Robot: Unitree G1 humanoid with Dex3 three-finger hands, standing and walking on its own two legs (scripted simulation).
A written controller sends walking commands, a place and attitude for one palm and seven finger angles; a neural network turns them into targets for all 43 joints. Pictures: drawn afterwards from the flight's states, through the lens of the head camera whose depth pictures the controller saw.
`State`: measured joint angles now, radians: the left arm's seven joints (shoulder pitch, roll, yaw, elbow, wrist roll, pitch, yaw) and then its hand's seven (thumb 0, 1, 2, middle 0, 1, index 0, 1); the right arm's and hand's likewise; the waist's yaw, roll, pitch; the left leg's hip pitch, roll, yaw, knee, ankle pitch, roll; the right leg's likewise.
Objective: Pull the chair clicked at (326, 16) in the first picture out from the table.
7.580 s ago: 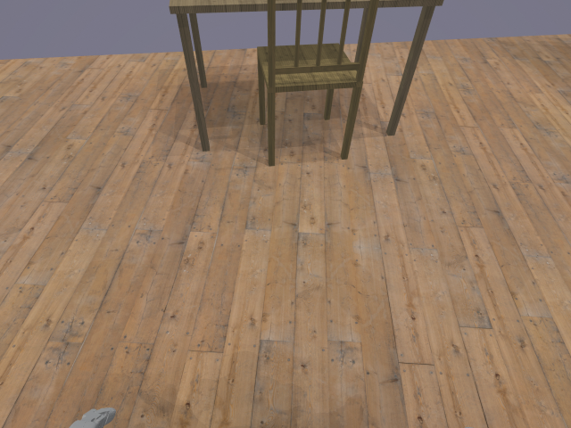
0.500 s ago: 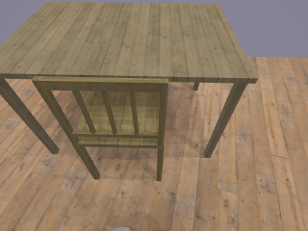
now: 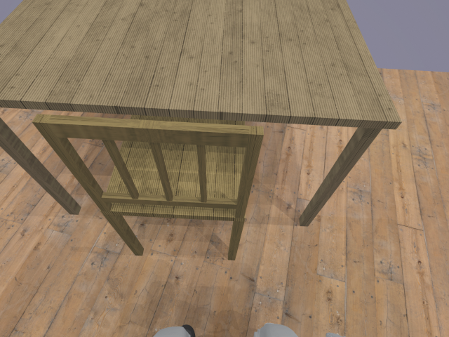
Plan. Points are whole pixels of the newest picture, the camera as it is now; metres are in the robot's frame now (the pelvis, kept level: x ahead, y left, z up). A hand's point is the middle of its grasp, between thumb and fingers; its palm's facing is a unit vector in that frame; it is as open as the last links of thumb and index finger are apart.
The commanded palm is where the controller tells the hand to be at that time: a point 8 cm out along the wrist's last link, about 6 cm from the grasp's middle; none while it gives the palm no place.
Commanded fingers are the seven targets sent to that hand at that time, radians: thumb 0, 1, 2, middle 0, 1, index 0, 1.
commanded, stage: come to a stop and stand still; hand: left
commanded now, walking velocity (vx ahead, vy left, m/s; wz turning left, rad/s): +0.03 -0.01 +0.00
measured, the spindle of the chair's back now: (163, 173) +0.46 +0.19 -0.10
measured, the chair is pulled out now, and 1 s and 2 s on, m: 0.00 0.00 0.00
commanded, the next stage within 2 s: look again from close up in 1.00 s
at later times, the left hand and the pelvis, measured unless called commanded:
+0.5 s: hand out of the picture -0.01 +0.15 -0.16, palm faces +0.11 -0.96 -0.25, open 7.3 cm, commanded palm none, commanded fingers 0.00 0.90 0.90 -0.20 -0.30 -0.20 -0.30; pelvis -0.03 -0.04 +0.00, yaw +2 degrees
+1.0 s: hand out of the picture -0.04 +0.16 -0.18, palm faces +0.07 -0.98 -0.17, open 7.4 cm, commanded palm none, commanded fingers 0.00 0.90 0.90 -0.20 -0.30 -0.20 -0.30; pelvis -0.02 +0.00 +0.00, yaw +2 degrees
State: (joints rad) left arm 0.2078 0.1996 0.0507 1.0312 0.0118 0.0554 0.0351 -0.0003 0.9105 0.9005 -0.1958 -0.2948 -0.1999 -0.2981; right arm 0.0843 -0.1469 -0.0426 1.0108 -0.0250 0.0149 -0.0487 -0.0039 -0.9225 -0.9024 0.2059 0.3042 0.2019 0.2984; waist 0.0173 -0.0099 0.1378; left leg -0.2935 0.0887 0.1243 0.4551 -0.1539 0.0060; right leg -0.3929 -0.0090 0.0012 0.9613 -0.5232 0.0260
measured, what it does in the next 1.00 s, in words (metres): steps on the spot: right foot, then left foot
